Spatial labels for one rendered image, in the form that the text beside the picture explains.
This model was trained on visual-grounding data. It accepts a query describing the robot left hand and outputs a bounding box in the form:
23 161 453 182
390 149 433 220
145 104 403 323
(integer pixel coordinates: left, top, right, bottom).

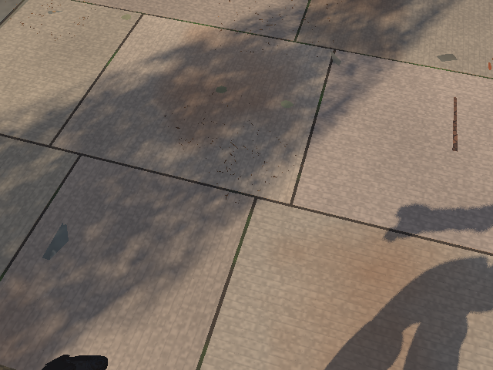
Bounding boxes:
42 355 108 370

